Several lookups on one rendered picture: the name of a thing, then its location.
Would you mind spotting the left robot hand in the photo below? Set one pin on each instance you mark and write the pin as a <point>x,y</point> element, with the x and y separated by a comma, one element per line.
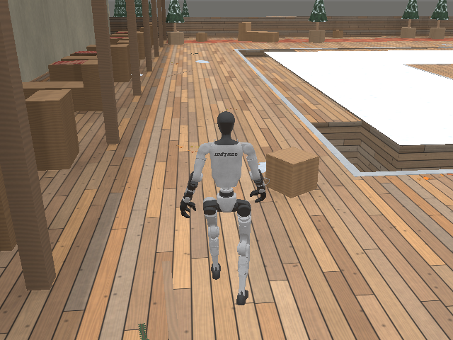
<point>184,208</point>

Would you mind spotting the humanoid robot head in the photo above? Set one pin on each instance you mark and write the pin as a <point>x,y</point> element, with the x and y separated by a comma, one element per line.
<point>225,121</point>

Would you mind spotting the right robot hand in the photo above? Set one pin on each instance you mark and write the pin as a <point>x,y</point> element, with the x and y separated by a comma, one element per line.
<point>261,198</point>

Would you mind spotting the left robot forearm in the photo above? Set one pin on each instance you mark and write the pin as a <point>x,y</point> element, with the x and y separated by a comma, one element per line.
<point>192,185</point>

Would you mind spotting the left robot upper arm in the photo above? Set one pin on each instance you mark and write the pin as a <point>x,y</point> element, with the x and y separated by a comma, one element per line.
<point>200,161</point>

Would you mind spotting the right robot upper arm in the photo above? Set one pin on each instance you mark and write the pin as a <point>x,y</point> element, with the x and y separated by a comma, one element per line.
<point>251,159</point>

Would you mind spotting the right robot forearm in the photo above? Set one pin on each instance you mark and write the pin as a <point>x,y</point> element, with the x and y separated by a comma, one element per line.
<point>260,183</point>

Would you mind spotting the robot left thigh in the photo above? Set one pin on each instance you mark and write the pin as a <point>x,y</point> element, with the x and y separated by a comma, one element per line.
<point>210,211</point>

